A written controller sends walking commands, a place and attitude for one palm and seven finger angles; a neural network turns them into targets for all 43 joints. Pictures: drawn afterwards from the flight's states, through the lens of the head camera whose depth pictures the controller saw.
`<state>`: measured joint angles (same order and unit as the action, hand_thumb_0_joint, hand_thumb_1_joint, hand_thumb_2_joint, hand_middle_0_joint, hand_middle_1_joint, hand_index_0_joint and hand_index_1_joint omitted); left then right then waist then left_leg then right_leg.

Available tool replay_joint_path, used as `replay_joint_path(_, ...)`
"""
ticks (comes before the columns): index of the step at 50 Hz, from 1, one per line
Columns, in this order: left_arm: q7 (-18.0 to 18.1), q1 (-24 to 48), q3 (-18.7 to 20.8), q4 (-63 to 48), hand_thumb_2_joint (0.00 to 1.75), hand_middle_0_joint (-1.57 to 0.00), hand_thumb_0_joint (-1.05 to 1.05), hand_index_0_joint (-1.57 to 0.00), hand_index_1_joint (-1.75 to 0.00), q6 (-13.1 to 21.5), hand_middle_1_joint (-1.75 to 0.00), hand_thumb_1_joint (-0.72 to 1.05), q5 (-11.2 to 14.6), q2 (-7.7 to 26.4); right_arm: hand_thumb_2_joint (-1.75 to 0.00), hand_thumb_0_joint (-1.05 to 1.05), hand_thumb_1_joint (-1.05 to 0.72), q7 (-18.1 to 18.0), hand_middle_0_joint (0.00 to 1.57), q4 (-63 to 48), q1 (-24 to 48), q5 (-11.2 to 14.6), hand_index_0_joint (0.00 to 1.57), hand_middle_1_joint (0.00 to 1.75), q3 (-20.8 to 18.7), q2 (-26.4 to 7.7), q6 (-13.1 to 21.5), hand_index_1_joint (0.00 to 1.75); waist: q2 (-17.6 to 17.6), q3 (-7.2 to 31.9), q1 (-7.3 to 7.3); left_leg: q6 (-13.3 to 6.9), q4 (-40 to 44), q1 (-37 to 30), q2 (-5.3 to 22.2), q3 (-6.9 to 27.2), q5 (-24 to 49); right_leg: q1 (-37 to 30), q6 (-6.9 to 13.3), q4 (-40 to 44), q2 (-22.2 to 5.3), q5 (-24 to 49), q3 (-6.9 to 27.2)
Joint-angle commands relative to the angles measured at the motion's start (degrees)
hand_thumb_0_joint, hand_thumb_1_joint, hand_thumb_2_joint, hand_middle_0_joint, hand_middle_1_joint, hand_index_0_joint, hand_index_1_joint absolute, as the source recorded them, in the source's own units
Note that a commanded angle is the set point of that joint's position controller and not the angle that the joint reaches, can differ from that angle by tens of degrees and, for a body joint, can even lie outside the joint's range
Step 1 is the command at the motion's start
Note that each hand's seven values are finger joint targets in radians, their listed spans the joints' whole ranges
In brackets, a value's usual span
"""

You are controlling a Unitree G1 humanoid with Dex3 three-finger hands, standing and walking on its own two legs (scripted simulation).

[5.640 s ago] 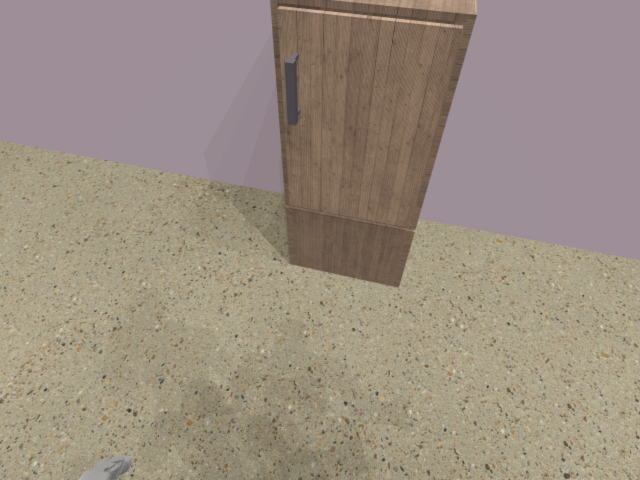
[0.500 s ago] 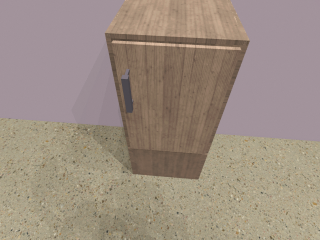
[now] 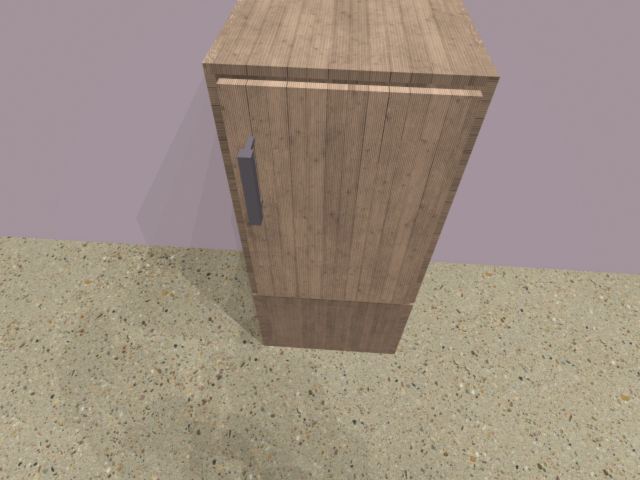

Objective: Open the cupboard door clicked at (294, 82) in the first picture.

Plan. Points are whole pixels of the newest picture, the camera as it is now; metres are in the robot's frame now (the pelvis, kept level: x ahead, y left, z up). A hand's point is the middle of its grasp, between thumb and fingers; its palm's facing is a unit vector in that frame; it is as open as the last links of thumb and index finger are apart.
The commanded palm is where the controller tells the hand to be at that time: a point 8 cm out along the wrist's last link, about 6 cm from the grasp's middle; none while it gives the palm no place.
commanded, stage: come to a stop and stand still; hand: left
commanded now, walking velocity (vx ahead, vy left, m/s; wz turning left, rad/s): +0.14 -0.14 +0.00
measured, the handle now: (253, 182) +0.59 +0.16 +0.01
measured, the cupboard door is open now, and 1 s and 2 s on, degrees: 0 0 0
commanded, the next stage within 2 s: none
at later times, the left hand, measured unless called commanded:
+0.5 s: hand out of the picture +0.03 +0.14 -0.18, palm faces +0.08 -0.97 -0.21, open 7.4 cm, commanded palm none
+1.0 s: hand out of the picture +0.04 +0.18 -0.16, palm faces +0.01 -0.97 -0.24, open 7.4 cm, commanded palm none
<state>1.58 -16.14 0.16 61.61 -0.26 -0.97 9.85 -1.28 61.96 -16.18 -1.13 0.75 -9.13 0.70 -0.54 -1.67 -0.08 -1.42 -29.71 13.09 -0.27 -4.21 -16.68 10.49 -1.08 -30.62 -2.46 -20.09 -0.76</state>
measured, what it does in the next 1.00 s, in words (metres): stands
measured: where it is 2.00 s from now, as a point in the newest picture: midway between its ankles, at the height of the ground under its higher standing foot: outside the picture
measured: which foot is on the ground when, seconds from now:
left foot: down 0.00-1.00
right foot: down 0.00-1.00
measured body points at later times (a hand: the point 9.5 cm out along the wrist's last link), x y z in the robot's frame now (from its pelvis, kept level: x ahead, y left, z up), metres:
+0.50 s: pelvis +0.03 -0.03 -0.01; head +0.08 -0.03 +0.44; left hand +0.03 +0.19 -0.16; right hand +0.10 -0.26 -0.16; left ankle +0.01 +0.09 -0.73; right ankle -0.01 -0.13 -0.73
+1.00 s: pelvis -0.02 -0.01 +0.00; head -0.01 -0.01 +0.45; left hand +0.04 +0.23 -0.14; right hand +0.04 -0.24 -0.15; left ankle +0.03 +0.07 -0.73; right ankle -0.01 -0.13 -0.73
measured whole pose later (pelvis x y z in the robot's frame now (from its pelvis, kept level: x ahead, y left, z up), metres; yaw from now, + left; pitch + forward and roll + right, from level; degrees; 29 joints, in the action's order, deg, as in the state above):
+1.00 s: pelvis -0.02 -0.01 +0.00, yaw +0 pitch -1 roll -1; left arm 1.6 -15.4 -0.1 53.7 -0.9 -1.0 11.8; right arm 0.0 54.3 -14.2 -1.5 0.2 -11.0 -0.9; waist 0.9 -1.2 0.1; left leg -3.2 -30.1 16.9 -1.2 -2.5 -12.1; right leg 12.8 0.3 -30.0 -0.5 -17.2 -2.4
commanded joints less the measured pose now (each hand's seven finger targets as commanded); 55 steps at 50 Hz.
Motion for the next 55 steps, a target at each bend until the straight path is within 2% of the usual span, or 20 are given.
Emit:
replay_joint_path(1,-0.5,-3.9,1.1,-2.1,0.90,-0.20,0.00,-0.20,-0.30,0.3,-0.30,0.90,-0.8,4.4,-0.90,0.00,-0.90,-0.5,0.20,-2.1,-3.6,-0.3,0.20,0.30,-2.6,-8.2,0.5,0.30,4.6,-4.1,0.53,-4.3,11.2,1.0,10.5,12.1,-7.4,7.5,3.1,-0.3,0.5,-3.5,-1.9)
replay_joint_path(6,-0.8,-7.3,1.6,-1.9,0.90,-0.20,0.00,-0.20,-0.30,1.0,-0.30,0.90,-0.8,3.9,-0.90,0.00,-0.90,-0.7,0.20,-3.1,-2.6,-0.1,0.20,0.30,-2.7,-7.2,0.8,0.30,2.5,-3.4,-1.13,-3.9,4.3,5.4,9.0,8.6,0.9,3.0,4.1,2.8,-1.0,1.9,1.4)
replay_joint_path(9,0.4,-11.9,2.2,0.5,0.90,-0.20,0.00,-0.20,-0.30,2.4,-0.30,0.90,-0.3,7.4,-0.90,0.00,-0.90,-0.5,0.20,-4.6,1.0,0.2,0.20,0.30,-1.3,-2.4,1.2,0.30,-11.2,-1.6,-2.28,0.7,-9.3,13.2,1.9,-0.7,-6.1,-6.5,8.0,8.3,-12.2,34.2,13.2)
replay_joint_path(11,0.9,-10.8,1.6,0.5,0.90,-0.20,0.00,-0.20,-0.30,3.0,-0.30,0.90,-0.4,6.5,-0.90,0.00,-0.90,-0.8,0.20,-4.0,0.8,0.5,0.20,0.30,-1.2,-2.3,1.1,0.30,-7.9,-0.3,-1.62,1.2,-10.4,12.2,3.0,1.1,-9.5,-9.0,9.6,4.8,-13.0,58.3,11.2)
replay_joint_path(13,1.4,-9.1,1.8,-0.4,0.90,-0.20,0.00,-0.20,-0.30,2.8,-0.30,0.90,-0.5,7.0,-0.90,0.00,-0.90,-0.8,0.20,-3.2,-0.8,1.1,0.20,0.30,-1.6,-2.6,0.9,0.30,-6.9,1.0,-0.51,1.2,-5.6,9.3,3.0,0.6,-4.2,-9.7,8.8,1.2,-11.7,63.1,7.8)
replay_joint_path(15,1.6,-6.7,1.9,-1.9,0.90,-0.20,0.00,-0.20,-0.30,2.1,-0.30,0.90,0.0,7.1,-0.90,0.00,-0.90,-1.1,0.20,-2.2,-3.8,1.2,0.20,0.30,-1.9,-3.9,0.8,0.30,-3.2,4.1,1.25,0.6,1.3,-1.1,3.7,0.9,20.1,-4.8,5.4,-4.2,-7.6,58.0,3.3)
replay_joint_path(17,2.0,-6.2,2.0,-3.8,0.90,-0.20,0.00,-0.20,-0.30,1.4,-0.30,0.90,0.4,5.7,-0.90,0.00,-0.90,-1.7,0.20,-2.0,-6.4,0.6,0.20,0.30,-2.9,-6.9,0.4,0.30,3.6,6.7,1.45,-3.2,-3.3,-11.9,9.7,3.9,48.4,4.6,2.4,-6.2,-3.1,34.8,0.3)
replay_joint_path(18,2.1,-4.8,2.0,-4.0,0.90,-0.20,0.00,-0.20,-0.30,1.1,-0.30,0.90,0.2,5.1,-0.90,0.00,-0.90,-1.8,0.20,-1.9,-5.9,0.8,0.20,0.30,-3.1,-7.3,0.4,0.30,10.0,5.6,1.46,-4.9,-2.8,-14.0,11.6,5.8,57.8,7.3,1.2,-7.1,-1.7,23.1,-0.9)
replay_joint_path(20,1.9,-3.9,2.1,-4.7,0.90,-0.20,0.00,-0.20,-0.30,0.5,-0.30,0.90,0.4,4.1,-0.90,0.00,-0.90,-1.8,0.20,-2.7,-3.4,0.7,0.20,0.30,-3.2,-7.7,0.1,0.30,12.2,2.2,0.42,-7.7,0.9,-13.1,14.8,8.8,63.2,10.2,0.9,-8.2,-0.1,-3.3,-1.4)
replay_joint_path(23,1.3,-5.6,2.3,-4.3,0.90,-0.20,0.00,-0.20,-0.30,0.1,-0.30,0.90,-0.1,3.0,-0.90,0.00,-0.90,-1.7,0.20,-4.6,0.1,0.3,0.20,0.30,-3.4,-7.5,-0.1,0.30,8.2,1.0,-1.16,-6.9,1.2,-8.9,13.3,7.6,51.4,6.2,1.0,-2.0,-0.2,0.6,-2.1)
replay_joint_path(25,1.4,-7.9,2.8,-3.9,0.90,-0.20,0.00,-0.20,-0.30,0.7,-0.30,0.90,-0.7,5.1,-0.90,0.00,-0.90,-1.5,0.20,-6.3,1.7,0.6,0.20,0.30,-3.6,-6.6,-0.2,0.30,0.3,4.3,-1.86,-2.4,-3.2,-1.9,8.3,4.0,31.7,-0.5,2.4,1.3,-4.3,26.2,3.4)
replay_joint_path(28,1.3,-7.5,3.0,-4.2,0.90,-0.20,0.00,-0.20,-0.30,0.9,-0.30,0.90,-0.8,8.5,-0.90,0.00,-0.90,-0.8,0.20,-7.8,3.8,0.4,0.20,0.30,-3.3,-2.9,-1.5,0.30,-13.7,3.3,-2.46,1.6,-12.7,8.4,0.9,0.6,-10.0,-4.4,10.0,5.4,-15.8,47.5,11.8)
replay_joint_path(29,3.5,-6.8,2.8,-5.8,0.90,-0.20,0.00,-0.20,-0.30,2.4,-0.30,0.90,-1.4,7.0,-0.90,0.00,-0.90,-0.3,0.20,-12.6,9.7,0.6,0.20,0.30,-4.0,-6.1,0.1,0.30,-4.7,2.2,-1.82,2.7,-11.6,13.9,-0.7,0.1,-13.1,-10.4,7.6,0.8,-12.3,77.7,17.5)
replay_joint_path(30,2.9,-8.6,3.3,-8.8,0.90,-0.20,0.00,-0.20,-0.30,3.0,-0.30,0.90,-0.9,11.5,-0.90,0.00,-0.90,0.8,0.20,-13.0,8.1,0.5,0.20,0.30,-3.7,-3.5,-0.1,0.30,-11.4,7.6,-2.96,0.3,-15.9,15.1,0.9,2.1,-8.4,-14.1,7.2,-0.3,-13.9,76.3,13.6)
replay_joint_path(32,2.9,-6.5,3.4,-9.7,0.90,-0.20,0.00,-0.20,-0.30,3.6,-0.30,0.90,-0.9,10.8,-0.90,0.00,-0.90,0.9,0.20,-13.9,7.6,1.3,0.20,0.30,-3.6,-3.6,-0.1,0.30,-11.4,10.2,-1.69,-0.1,-16.8,16.5,-0.1,2.9,-9.1,-18.2,9.7,-1.9,-12.7,72.9,10.8)
replay_joint_path(36,2.4,0.6,1.8,-12.7,0.90,-0.20,0.00,-0.20,-0.30,2.0,-0.30,0.90,-0.1,9.0,-0.90,0.00,-0.90,1.0,0.20,-11.5,1.1,0.8,0.20,0.30,-3.3,-4.4,-0.3,0.30,-5.2,4.9,2.47,-0.3,0.8,-3.4,0.0,2.1,7.6,1.4,5.7,-1.9,-6.3,34.0,3.8)
replay_joint_path(38,2.0,0.1,1.7,-13.0,0.90,-0.20,0.00,-0.20,-0.30,0.9,-0.30,0.90,0.0,7.4,-0.90,0.00,-0.90,0.8,0.20,-11.7,0.7,0.1,0.20,0.30,-3.6,-8.7,0.4,0.30,6.2,1.9,0.93,-4.2,3.3,-1.9,8.5,12.2,18.8,6.3,2.4,-1.0,-1.3,7.5,0.8)
replay_joint_path(39,2.0,-1.1,1.7,-13.0,0.90,-0.20,0.00,-0.20,-0.30,0.6,-0.30,0.90,0.2,7.1,-0.90,0.00,-0.90,0.6,0.20,-12.4,2.9,-0.2,0.20,0.30,-3.4,-9.6,0.1,0.30,6.5,-0.6,-0.49,-5.8,5.4,2.5,10.1,13.5,13.6,5.4,2.1,1.1,0.3,0.3,0.4)
replay_joint_path(42,1.1,-0.2,1.2,-11.4,0.90,-0.20,0.00,-0.20,-0.30,0.4,-0.30,0.90,-0.3,8.3,-0.90,0.00,-0.90,0.7,0.20,-12.8,5.9,0.0,0.20,0.30,-2.8,-8.7,-0.3,0.30,5.7,-8.1,-0.59,-3.6,10.2,10.2,6.2,13.0,-7.7,6.1,3.4,5.9,-0.4,-4.4,3.0)
replay_joint_path(55,0.1,-1.5,1.4,-9.5,0.90,-0.20,0.00,-0.20,-0.30,1.1,-0.30,0.90,0.0,9.6,-0.90,0.00,-0.90,0.6,0.20,-8.8,0.7,-0.1,0.20,0.30,-2.3,-10.3,0.7,0.30,1.4,0.5,-0.11,-2.8,11.9,6.6,5.6,12.8,-9.0,3.0,4.3,8.1,-2.1,-4.9,4.3)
